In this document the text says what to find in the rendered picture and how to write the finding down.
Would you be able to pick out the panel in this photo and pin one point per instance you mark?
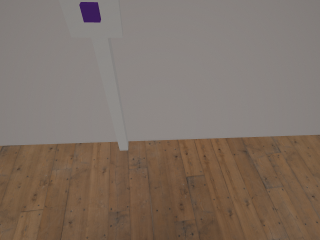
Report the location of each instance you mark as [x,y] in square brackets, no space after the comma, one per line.
[101,33]

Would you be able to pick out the button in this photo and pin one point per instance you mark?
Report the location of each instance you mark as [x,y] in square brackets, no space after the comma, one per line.
[90,12]

